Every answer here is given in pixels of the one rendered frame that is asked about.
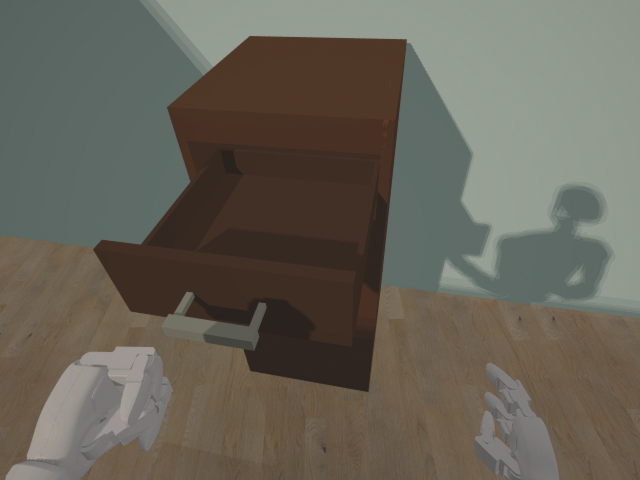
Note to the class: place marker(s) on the right robot hand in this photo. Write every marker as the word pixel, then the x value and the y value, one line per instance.
pixel 519 427

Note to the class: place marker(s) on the left robot hand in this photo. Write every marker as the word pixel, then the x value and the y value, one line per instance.
pixel 124 386

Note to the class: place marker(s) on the handle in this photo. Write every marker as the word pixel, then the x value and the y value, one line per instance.
pixel 238 336

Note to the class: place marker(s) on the cabinet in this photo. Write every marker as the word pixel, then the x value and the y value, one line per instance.
pixel 307 95

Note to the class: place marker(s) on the drawer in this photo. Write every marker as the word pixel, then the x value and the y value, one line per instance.
pixel 286 229

